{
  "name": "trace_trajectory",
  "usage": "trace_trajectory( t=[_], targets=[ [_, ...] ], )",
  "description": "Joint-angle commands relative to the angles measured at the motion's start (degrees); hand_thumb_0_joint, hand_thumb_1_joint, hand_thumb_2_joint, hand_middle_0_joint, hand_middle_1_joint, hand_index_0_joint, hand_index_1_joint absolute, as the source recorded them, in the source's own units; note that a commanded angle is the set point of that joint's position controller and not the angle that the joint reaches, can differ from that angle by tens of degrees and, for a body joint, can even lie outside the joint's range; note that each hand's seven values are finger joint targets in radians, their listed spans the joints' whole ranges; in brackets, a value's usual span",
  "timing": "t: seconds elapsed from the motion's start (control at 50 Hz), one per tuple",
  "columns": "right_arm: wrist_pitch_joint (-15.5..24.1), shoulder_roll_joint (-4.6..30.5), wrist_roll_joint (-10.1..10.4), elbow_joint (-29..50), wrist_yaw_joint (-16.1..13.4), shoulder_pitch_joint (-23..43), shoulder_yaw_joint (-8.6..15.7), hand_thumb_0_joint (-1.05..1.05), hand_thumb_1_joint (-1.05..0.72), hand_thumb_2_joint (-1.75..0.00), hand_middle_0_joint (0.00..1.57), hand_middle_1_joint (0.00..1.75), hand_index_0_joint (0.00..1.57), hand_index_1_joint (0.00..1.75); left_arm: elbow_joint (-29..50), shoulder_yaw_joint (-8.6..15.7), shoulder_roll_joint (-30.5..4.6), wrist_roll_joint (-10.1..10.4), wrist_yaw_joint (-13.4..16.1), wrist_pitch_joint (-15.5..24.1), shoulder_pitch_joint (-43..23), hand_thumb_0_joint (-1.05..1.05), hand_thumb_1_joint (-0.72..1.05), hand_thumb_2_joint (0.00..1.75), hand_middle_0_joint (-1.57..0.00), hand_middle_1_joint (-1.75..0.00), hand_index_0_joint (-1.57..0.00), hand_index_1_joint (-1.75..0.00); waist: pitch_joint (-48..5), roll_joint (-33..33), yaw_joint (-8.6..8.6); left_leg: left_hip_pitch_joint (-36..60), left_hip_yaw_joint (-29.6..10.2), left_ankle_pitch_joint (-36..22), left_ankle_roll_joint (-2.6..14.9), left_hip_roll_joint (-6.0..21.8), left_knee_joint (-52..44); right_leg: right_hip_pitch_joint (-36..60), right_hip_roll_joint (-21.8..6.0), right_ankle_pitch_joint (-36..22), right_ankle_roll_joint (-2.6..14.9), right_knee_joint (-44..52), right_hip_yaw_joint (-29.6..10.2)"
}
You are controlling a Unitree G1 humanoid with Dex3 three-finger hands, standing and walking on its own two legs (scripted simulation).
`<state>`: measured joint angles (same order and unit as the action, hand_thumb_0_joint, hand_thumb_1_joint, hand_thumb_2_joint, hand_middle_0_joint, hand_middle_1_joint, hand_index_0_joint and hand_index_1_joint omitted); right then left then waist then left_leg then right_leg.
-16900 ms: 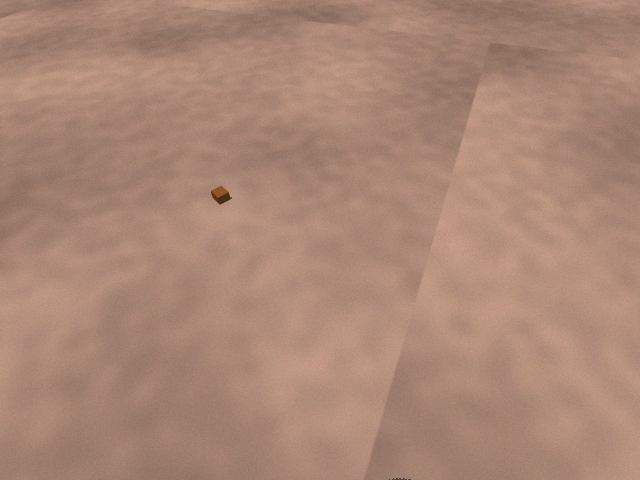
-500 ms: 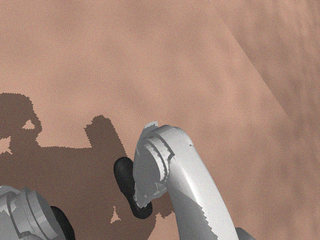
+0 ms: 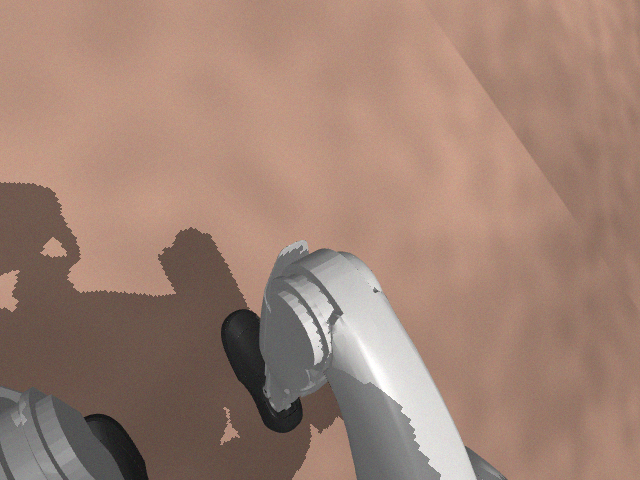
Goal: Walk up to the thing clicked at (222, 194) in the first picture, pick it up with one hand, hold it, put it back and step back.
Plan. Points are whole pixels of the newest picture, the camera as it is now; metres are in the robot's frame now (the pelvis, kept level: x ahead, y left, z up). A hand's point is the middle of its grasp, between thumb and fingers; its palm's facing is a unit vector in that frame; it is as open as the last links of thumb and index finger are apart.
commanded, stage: close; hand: left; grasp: from above
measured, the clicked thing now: out of the picture +0.52 +0.29 -0.29
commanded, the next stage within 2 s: settle in 1.42 s
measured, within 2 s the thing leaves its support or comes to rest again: leaves its support in 1.70 s
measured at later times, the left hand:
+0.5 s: hand out of the picture +0.50 +0.29 -0.25, palm faces -0.46 -0.10 -0.88, open 11.7 cm
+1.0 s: hand out of the picture +0.50 +0.29 -0.25, palm faces -0.45 -0.10 -0.89, open 9.0 cm
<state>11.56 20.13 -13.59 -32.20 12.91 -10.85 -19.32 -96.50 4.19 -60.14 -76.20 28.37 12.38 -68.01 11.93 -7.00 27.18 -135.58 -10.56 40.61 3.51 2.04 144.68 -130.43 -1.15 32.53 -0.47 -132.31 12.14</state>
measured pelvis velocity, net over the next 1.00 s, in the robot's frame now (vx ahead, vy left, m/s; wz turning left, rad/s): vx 0.00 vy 0.00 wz -0.02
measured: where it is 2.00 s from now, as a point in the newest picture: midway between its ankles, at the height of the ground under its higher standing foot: (208, 444)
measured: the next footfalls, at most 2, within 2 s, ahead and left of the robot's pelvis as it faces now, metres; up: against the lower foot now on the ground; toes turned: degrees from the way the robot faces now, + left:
none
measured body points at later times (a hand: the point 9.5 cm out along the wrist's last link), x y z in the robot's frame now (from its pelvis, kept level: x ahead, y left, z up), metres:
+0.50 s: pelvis +0.00 +0.00 +0.00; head +0.29 +0.12 +0.32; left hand +0.52 +0.29 -0.19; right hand +0.02 -0.24 -0.04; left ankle +0.07 +0.11 -0.28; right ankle +0.13 -0.11 -0.28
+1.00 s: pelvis +0.00 +0.00 +0.00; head +0.30 +0.12 +0.32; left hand +0.52 +0.29 -0.20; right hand +0.02 -0.24 -0.04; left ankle +0.07 +0.11 -0.28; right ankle +0.13 -0.11 -0.28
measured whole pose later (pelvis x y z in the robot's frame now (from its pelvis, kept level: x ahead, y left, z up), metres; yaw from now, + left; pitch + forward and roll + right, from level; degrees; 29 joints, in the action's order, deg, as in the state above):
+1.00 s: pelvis +0.00 +0.00 +0.00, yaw -1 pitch +30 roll -15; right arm 11.3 20.7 -13.7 -32.4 12.1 -10.6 -19.6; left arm -94.7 3.9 -60.9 -76.2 28.3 12.5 -66.9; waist 11.7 -7.2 26.7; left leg -135.5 -11.3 41.0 3.5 2.0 144.6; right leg -130.0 -0.8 32.6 -0.8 -131.5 12.7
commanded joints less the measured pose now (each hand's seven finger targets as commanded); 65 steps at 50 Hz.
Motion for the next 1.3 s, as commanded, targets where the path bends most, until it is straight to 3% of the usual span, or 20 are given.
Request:
trace_trajectory(
  t=[0.0,0.02,0.06,0.12,0.2,0.32,0.48,0.54,0.6,0.72,0.8,0.82,0.88,0.92,1.0,1.08,1.16,1.2,1.24,1.28],
  targets=[
    [-0.43,20.12,0.11,-0.81,-1.11,-12.39,5.37,0.0,-0.89,-0.9,0.2,0.3,0.2,0.3,7.88,-0.6,-10.95,0.65,2.02,1.51,-15.72,0.0,-0.33,0.86,-0.22,-0.82,-0.21,-0.84,-36.99,30.35,4.13,27.05,1.24,-11.23,-2.47,0.18,-14.45,23.17,3.7,-9.67,1.79,11.38,2.49],
    [-0.48,20.0,0.17,-0.47,-1.43,-11.97,5.13,0.0,-0.89,-0.9,0.2,0.3,0.2,0.3,7.52,-1.5,-11.55,0.12,2.15,1.55,-15.66,0.0,-0.33,0.86,-0.23,-0.82,-0.21,-0.83,-37.08,29.81,3.82,26.22,1.6,-9.95,-2.25,0.08,-14.75,24.31,4.14,-8.74,1.82,11.63,2.32],
    [-0.59,19.94,0.41,-1.28,-1.8,-12.72,5.6,0.0,-0.89,-0.9,0.2,0.3,0.2,0.3,11.69,0.1,-14.24,-0.21,2.79,1.96,-17.77,0.0,-0.31,0.84,-0.24,-0.81,-0.23,-0.82,-40.42,33.91,2.65,29.83,1.66,-11.66,-2.58,0.24,-15.17,24.24,3.86,-10.13,1.88,11.31,1.91],
    [-0.34,19.89,0.0,-1.38,-1.6,-11.94,5.19,0.0,-0.89,-0.9,0.2,0.3,0.2,0.3,9.51,-0.42,-11.85,-0.21,3.41,1.87,-15.64,0.0,-0.26,0.83,-0.28,-0.78,-0.26,-0.79,-37.65,33.67,3.26,30.14,0.77,-13.51,-3.2,0.61,-14.8,22.05,3.72,-11.28,2.08,10.8,2.79],
    [-0.49,19.86,-0.03,-1.97,-1.48,-12.03,5.15,0.0,-0.89,-0.9,0.2,0.3,0.2,0.3,9.87,0.74,-13.34,-0.81,4.01,1.14,-15.51,0.0,-0.19,0.79,-0.32,-0.74,-0.31,-0.75,-38.64,35.23,3.08,32.01,0.09,-17.56,-3.78,1.04,-15.16,21.64,3.55,-13.75,2.06,10.21,2.9],
    [-0.68,19.54,0.05,-1.67,-0.97,-11.85,5.04,0.0,-0.89,-0.9,0.2,0.3,0.2,0.3,4.81,-0.69,-10.52,-0.07,3.22,-0.24,-12.03,0.0,-0.13,0.7,-0.34,-0.72,-0.35,-0.71,-35.41,32.45,3.5,28.1,1.0,-14.63,-2.94,0.61,-15.17,22.36,3.91,-12.33,1.86,10.73,2.72],
    [-0.84,20.23,0.21,-1.71,-1.41,-11.87,5.34,0.0,-0.89,-0.9,0.2,0.3,0.2,0.3,11.32,-0.27,-12.23,1.22,1.64,1.5,-15.91,0.0,0.0,0.61,-0.44,-0.67,-0.46,-0.65,-38.5,33.16,3.38,29.55,0.14,-13.94,-3.24,0.83,-15.28,23.25,3.69,-11.4,2.04,11.01,3.03],
    [-0.79,19.87,-0.17,-1.03,-1.39,-11.53,5.06,0.0,-0.89,-0.9,0.2,0.3,0.2,0.3,7.15,-2.47,-8.95,0.78,1.46,1.61,-13.48,0.0,0.04,0.57,-0.44,-0.66,-0.48,-0.62,-35.77,31.0,4.11,28.32,0.44,-10.89,-2.9,0.48,-15.13,21.86,3.79,-9.4,1.93,11.04,3.07],
    [-0.81,20.12,0.16,-1.56,-1.79,-12.21,5.32,0.0,-0.89,-0.9,0.2,0.3,0.2,0.3,13.46,0.02,-13.92,0.25,2.52,2.28,-17.33,0.0,0.05,0.55,-0.46,-0.63,-0.49,-0.6,-38.42,33.47,2.69,29.26,0.57,-11.08,-3.01,0.58,-15.77,22.6,3.79,-9.59,1.93,11.59,2.87],
    [-0.77,19.65,0.0,-0.96,-1.54,-10.86,5.27,0.0,-0.89,-0.9,0.2,0.3,0.2,0.3,5.61,-1.48,-10.39,-0.99,3.65,1.27,-13.09,0.0,0.16,0.51,-0.54,-0.59,-0.57,-0.56,-35.29,31.13,3.44,27.61,0.56,-11.64,-2.98,0.51,-15.26,21.26,4.17,-10.16,2.04,10.77,3.2],
    [-0.7,19.53,0.22,-2.47,-1.41,-12.18,5.39,0.0,-0.89,-0.9,0.2,0.3,0.2,0.3,9.63,1.1,-13.28,-0.39,3.93,0.73,-15.26,0.0,0.24,0.49,-0.61,-0.56,-0.64,-0.53,-37.84,34.46,2.56,29.98,0.42,-14.47,-3.32,0.85,-15.86,21.47,3.75,-11.99,1.91,11.01,2.91],
    [-0.58,19.8,0.06,-1.76,-1.33,-12.08,5.43,0.0,-0.89,-0.9,0.2,0.3,0.2,0.3,6.19,-0.11,-10.62,-0.27,3.54,0.26,-12.92,0.0,0.27,0.46,-0.62,-0.57,-0.66,-0.52,-36.4,32.71,3.01,30.09,0.26,-14.98,-3.37,0.79,-15.62,21.34,3.67,-12.42,2.01,10.62,2.93],
    [-0.41,19.76,-0.01,-1.16,-1.13,-11.78,5.05,0.0,-0.89,-0.9,0.2,0.3,0.2,0.3,6.26,-1.21,-10.02,0.53,2.64,0.09,-13.02,0.0,0.32,0.41,-0.65,-0.54,-0.7,-0.49,-35.95,30.45,4.12,27.6,0.84,-14.43,-2.79,0.58,-14.89,23.26,4.09,-12.41,1.8,10.99,2.94],
    [-0.66,20.18,0.34,-1.9,-1.49,-12.41,5.55,0.0,-0.89,-0.9,0.2,0.3,0.2,0.3,10.54,0.67,-13.21,0.78,2.6,0.5,-15.21,0.0,0.35,0.38,-0.67,-0.53,-0.72,-0.47,-39.13,32.54,2.82,28.14,1.13,-15.02,-3.0,0.49,-15.27,25.22,3.82,-12.75,2.02,11.43,2.67],
    [-1.04,19.83,0.16,-1.56,-1.39,-12.56,5.56,0.0,-0.89,-0.9,0.2,0.3,0.2,0.3,10.49,0.42,-12.21,0.57,1.91,1.0,-14.07,0.0,0.43,0.3,-0.71,-0.5,-0.78,-0.43,-39.55,34.14,3.08,30.55,0.62,-15.73,-3.47,0.67,-15.24,24.07,3.87,-12.75,2.22,10.65,3.0],
    [-1.22,20.18,-0.03,-1.52,-1.68,-12.41,5.55,0.0,-0.89,-0.9,0.2,0.3,0.2,0.3,10.17,-0.2,-12.07,0.32,1.63,1.3,-14.41,0.0,0.51,0.36,-0.8,-0.49,-0.86,-0.43,-36.44,32.42,3.41,28.2,1.1,-13.12,-3.08,0.43,-14.77,22.5,3.8,-10.59,2.17,11.63,2.93],
    [-1.36,20.3,0.12,-1.42,-1.96,-12.28,5.54,0.0,-0.89,-0.9,0.2,0.3,0.2,0.3,10.0,0.37,-12.67,0.33,1.85,1.49,-12.97,0.0,0.62,0.39,-0.9,-0.47,-0.94,-0.42,-37.24,32.84,2.14,29.19,0.76,-13.8,-3.37,0.51,-15.41,22.54,3.82,-10.72,2.36,11.42,3.12],
    [-1.22,20.36,-0.03,-1.24,-1.88,-11.95,5.4,0.0,-0.89,-0.9,0.2,0.3,0.2,0.3,9.39,-0.58,-10.81,0.47,1.73,1.65,-13.8,0.0,0.67,0.39,-0.94,-0.45,-0.98,-0.4,-35.3,31.57,3.38,28.45,0.39,-13.92,-3.3,0.52,-14.84,21.28,3.67,-10.85,2.27,11.28,3.28],
    [-1.33,20.55,0.13,-1.34,-2.2,-11.94,5.67,0.0,-0.89,-0.9,0.2,0.3,0.2,0.3,11.89,0.57,-13.19,0.04,2.17,1.76,-15.24,0.0,0.71,0.39,-0.98,-0.43,-1.02,-0.39,-37.77,33.3,2.46,29.79,0.45,-14.09,-3.42,0.5,-15.03,21.48,3.61,-10.88,2.43,11.31,3.16],
    [-1.22,20.18,-0.12,-1.56,-1.9,-12.35,5.35,0.0,-0.89,-0.9,0.2,0.3,0.2,0.3,9.02,-0.38,-10.98,0.08,1.94,1.45,-13.95,0.0,0.76,0.38,-1.01,-0.42,-1.06,-0.38,-35.72,33.03,3.69,29.93,-0.07,-13.55,-3.49,0.71,-15.41,20.23,3.44,-10.5,2.22,10.71,3.32]
  ],
)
